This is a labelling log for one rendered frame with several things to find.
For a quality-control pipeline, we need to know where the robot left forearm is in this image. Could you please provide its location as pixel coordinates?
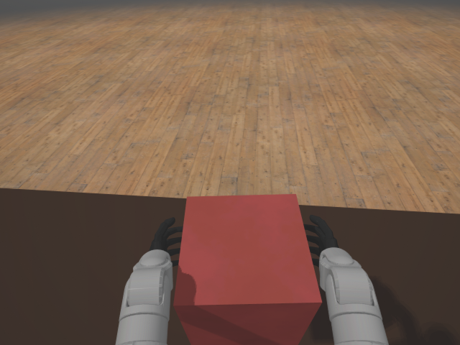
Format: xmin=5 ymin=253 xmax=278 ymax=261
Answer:
xmin=115 ymin=249 xmax=173 ymax=345

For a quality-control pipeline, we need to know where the carton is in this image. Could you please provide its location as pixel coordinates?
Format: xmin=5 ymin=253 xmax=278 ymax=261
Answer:
xmin=173 ymin=194 xmax=322 ymax=345

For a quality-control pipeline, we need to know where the robot right forearm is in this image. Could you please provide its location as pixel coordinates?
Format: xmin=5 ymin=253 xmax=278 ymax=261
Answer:
xmin=319 ymin=247 xmax=389 ymax=345

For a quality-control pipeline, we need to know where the robot right hand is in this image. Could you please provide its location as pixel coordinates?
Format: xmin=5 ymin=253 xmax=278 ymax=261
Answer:
xmin=303 ymin=215 xmax=339 ymax=267

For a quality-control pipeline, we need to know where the robot left hand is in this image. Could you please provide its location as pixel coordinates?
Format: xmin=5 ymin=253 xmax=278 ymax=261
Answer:
xmin=149 ymin=217 xmax=183 ymax=267

